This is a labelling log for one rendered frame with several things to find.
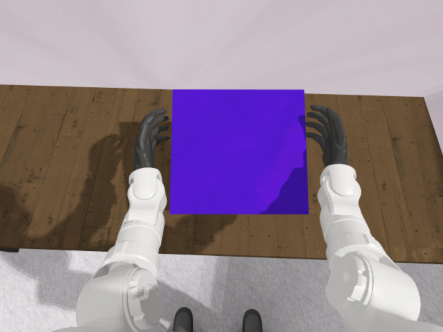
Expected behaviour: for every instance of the right robot forearm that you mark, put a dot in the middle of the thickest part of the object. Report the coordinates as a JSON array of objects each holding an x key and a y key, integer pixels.
[{"x": 344, "y": 228}]

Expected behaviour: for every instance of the robot right foot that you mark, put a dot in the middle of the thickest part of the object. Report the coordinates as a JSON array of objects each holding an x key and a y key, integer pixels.
[{"x": 252, "y": 321}]

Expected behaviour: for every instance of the table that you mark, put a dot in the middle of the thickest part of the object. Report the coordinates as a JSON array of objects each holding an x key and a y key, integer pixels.
[{"x": 66, "y": 153}]

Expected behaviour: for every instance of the robot left hand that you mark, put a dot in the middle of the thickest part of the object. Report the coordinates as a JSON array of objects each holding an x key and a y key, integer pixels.
[{"x": 145, "y": 142}]

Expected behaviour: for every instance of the robot left foot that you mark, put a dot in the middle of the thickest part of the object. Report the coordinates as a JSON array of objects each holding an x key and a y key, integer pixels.
[{"x": 183, "y": 320}]

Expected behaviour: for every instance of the left robot upper arm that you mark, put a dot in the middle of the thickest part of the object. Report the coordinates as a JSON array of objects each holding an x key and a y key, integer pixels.
[{"x": 125, "y": 301}]

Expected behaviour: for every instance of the robot foot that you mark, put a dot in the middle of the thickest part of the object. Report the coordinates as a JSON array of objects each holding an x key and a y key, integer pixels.
[
  {"x": 183, "y": 320},
  {"x": 252, "y": 321}
]

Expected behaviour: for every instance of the carton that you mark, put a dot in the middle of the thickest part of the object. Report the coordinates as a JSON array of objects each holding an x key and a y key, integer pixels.
[{"x": 238, "y": 151}]

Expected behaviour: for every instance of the left robot forearm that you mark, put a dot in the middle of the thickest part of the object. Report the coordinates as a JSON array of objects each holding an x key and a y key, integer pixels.
[{"x": 140, "y": 235}]

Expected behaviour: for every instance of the right robot upper arm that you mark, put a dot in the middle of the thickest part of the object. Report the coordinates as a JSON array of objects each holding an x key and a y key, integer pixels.
[{"x": 373, "y": 297}]

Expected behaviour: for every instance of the robot right hand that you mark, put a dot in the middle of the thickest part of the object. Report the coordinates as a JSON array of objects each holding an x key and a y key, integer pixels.
[{"x": 333, "y": 140}]

